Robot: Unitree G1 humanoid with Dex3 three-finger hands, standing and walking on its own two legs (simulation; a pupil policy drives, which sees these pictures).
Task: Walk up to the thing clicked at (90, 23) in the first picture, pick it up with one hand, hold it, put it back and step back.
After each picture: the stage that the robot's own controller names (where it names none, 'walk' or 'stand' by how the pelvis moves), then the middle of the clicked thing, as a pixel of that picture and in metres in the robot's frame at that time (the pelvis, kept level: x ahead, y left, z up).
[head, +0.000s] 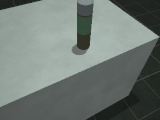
stand; (84, 26) +0.66 +0.01 +0.04
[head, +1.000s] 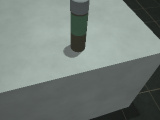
sink last; (78, 25) +0.58 +0.04 +0.07
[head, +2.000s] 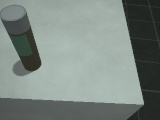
rise first; (24, 43) +0.43 +0.25 +0.07
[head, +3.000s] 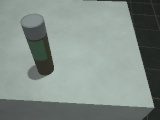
stand; (40, 48) +0.45 +0.18 +0.07
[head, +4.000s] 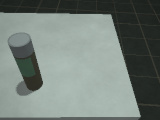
stand; (28, 65) +0.42 +0.22 +0.04
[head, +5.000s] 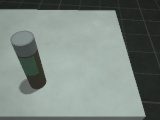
stand; (31, 63) +0.41 +0.21 +0.04
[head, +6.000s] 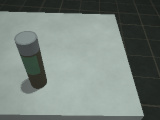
stand; (33, 63) +0.43 +0.20 +0.04
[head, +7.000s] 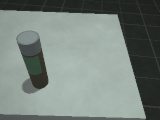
stand; (35, 63) +0.42 +0.20 +0.04
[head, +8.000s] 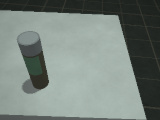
stand; (35, 63) +0.42 +0.19 +0.04
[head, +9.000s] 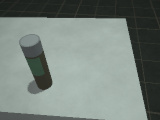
rise first; (38, 65) +0.43 +0.22 +0.04
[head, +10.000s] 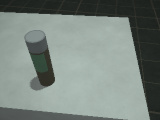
go down; (42, 61) +0.44 +0.21 +0.04
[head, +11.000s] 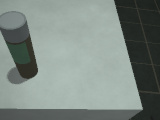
go down; (22, 50) +0.43 +0.19 +0.06
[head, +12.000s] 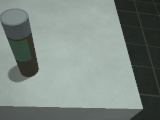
go down; (23, 48) +0.44 +0.19 +0.08
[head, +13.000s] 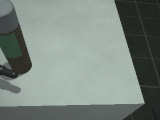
close in; (12, 43) +0.43 +0.21 +0.10
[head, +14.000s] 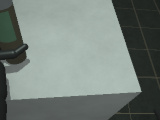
close; (6, 27) +0.47 +0.21 +0.12
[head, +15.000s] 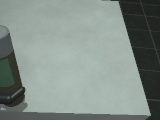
lift; (5, 71) +0.33 +0.24 +0.11
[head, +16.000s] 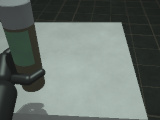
lift; (25, 50) +0.32 +0.17 +0.23
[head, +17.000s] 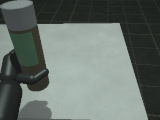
hold; (29, 51) +0.33 +0.16 +0.22
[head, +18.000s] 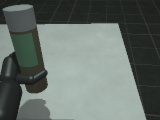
crouch; (29, 52) +0.34 +0.17 +0.20
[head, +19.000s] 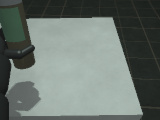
crouch; (15, 29) +0.42 +0.20 +0.23
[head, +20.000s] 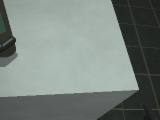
lower; out of the picture +0.49 +0.23 +0.12
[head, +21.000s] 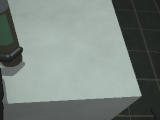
lower; (2, 30) +0.46 +0.22 +0.12
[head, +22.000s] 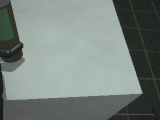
lower; (2, 25) +0.48 +0.21 +0.12
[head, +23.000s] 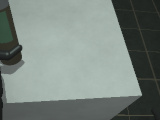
lower; (1, 28) +0.47 +0.22 +0.12
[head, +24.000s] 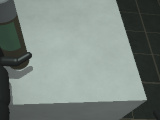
open; (9, 35) +0.45 +0.21 +0.11
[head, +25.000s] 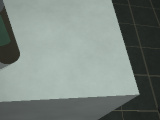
rise; out of the picture +0.45 +0.21 +0.12
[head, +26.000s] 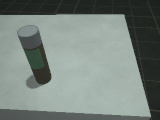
sink last; (37, 58) +0.44 +0.21 +0.08
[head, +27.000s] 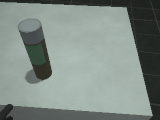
stand; (38, 53) +0.44 +0.20 +0.07
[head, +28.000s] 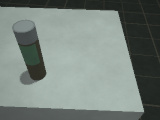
stand; (32, 53) +0.45 +0.21 +0.07
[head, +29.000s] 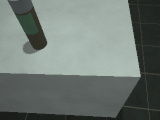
walk; (30, 23) +0.55 +0.24 +0.06
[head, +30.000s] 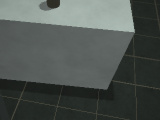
walk; out of the picture +0.82 +0.16 +0.07
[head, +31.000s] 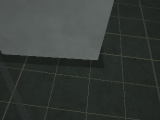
walk; out of the picture +1.15 +0.25 +0.06
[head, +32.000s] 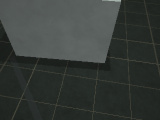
stand; out of the picture +1.24 +0.18 +0.05
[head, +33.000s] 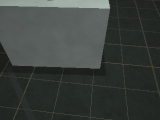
stand; out of the picture +1.24 +0.24 +0.04
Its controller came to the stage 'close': yes
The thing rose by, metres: 0.20
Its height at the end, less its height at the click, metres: +0.00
